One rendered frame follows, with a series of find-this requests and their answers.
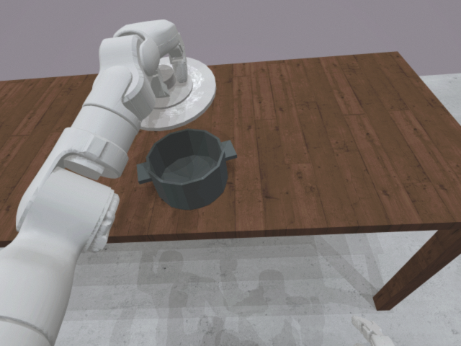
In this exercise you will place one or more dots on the robot left upper arm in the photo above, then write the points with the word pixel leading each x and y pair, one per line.
pixel 70 215

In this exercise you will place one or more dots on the robot right hand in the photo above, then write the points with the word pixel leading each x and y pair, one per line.
pixel 371 331

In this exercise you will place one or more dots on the knob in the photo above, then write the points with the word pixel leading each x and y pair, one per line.
pixel 168 75

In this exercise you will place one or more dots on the table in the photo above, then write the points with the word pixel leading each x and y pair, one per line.
pixel 329 145

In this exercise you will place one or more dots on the robot left hand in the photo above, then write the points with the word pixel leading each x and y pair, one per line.
pixel 168 40

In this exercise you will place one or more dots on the robot left forearm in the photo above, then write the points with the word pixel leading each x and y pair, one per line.
pixel 100 137

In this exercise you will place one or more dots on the pot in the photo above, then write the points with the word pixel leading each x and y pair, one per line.
pixel 188 168

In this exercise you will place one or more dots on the lid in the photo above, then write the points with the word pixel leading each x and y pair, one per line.
pixel 187 100

